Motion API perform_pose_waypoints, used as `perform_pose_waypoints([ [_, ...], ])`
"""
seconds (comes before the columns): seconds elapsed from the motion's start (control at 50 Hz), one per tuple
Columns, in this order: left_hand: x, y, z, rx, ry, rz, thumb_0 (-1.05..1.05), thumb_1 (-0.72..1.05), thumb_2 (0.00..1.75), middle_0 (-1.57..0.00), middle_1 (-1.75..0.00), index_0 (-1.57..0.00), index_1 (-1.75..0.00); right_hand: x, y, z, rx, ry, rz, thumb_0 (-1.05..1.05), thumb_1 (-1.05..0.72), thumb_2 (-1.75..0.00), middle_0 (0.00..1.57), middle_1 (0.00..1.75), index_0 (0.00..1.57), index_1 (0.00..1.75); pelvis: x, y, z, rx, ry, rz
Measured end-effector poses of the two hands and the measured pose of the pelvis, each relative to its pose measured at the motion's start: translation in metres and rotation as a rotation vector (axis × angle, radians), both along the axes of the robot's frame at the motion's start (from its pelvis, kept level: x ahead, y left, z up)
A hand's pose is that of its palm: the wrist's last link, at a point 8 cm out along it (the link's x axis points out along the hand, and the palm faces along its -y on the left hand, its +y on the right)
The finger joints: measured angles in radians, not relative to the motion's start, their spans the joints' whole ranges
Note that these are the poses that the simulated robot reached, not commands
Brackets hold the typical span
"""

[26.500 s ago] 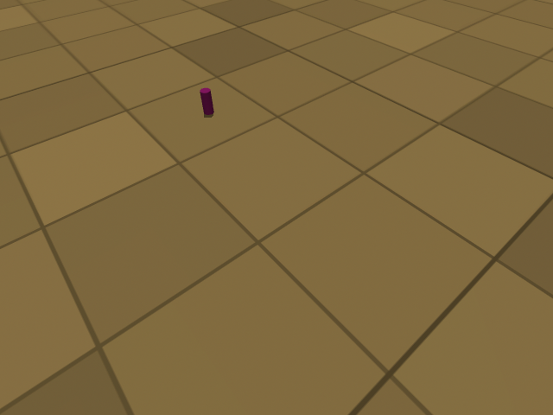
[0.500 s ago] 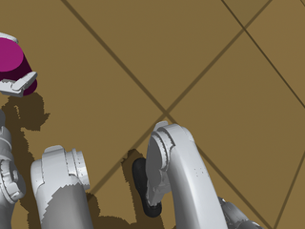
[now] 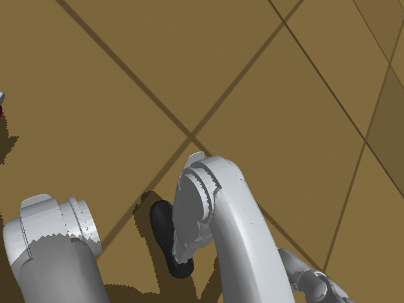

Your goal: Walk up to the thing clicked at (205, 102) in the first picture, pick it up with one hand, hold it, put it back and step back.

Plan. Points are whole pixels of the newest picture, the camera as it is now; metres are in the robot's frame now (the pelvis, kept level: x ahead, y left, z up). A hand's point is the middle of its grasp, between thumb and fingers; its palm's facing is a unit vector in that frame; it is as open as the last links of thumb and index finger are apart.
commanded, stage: lower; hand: left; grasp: from the side
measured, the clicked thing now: out of the picture +0.50 +0.25 -0.18
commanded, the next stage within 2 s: loosen in 0.54 s
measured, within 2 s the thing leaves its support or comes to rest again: rests again in 1.10 s
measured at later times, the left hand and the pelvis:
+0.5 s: hand out of the picture +0.50 +0.24 -0.18, palm faces +0.19 -0.98 -0.02, open 9.5 cm; pelvis +0.00 +0.01 +0.00, yaw -2 degrees
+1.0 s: hand out of the picture +0.50 +0.24 -0.18, palm faces +0.20 -0.98 +0.00, open 11.0 cm; pelvis -0.01 +0.01 +0.00, yaw -3 degrees
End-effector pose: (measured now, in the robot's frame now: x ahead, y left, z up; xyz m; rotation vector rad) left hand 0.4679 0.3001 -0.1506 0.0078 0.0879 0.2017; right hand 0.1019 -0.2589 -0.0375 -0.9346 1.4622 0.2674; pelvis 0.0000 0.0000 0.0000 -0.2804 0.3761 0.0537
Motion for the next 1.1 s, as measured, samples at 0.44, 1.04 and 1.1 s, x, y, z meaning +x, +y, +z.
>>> perform_pose_waypoints([
  [0.44,-0.003,-0.007,-0.023,0.004,0.01,-0.013,-0.02,-0.34,1.11,-0.69,-1.06,-0.75,-1.08,0.002,0.015,0.008,-0.041,0.03,0.089,0.0,-0.91,-0.9,0.2,0.3,0.21,0.3,-0.004,0.006,0.0,-0.05,-0.044,-0.015],
  [1.04,-0.002,-0.007,-0.028,-0.018,-0.016,0.007,-0.01,-0.34,0.52,-0.67,-0.65,-0.71,-0.65,0.005,0.016,0.017,-0.077,0.041,0.139,-0.01,-0.92,-0.89,0.21,0.3,0.21,0.3,-0.007,0.008,0.003,-0.073,-0.06,-0.024],
  [1.1,-0.002,-0.007,-0.027,-0.018,-0.014,0.01,-0.01,-0.4,0.43,-0.62,-0.56,-0.64,-0.56,0.006,0.017,0.017,-0.076,0.036,0.141,-0.01,-0.92,-0.9,0.21,0.3,0.21,0.3,-0.007,0.007,0.003,-0.072,-0.061,-0.024],
])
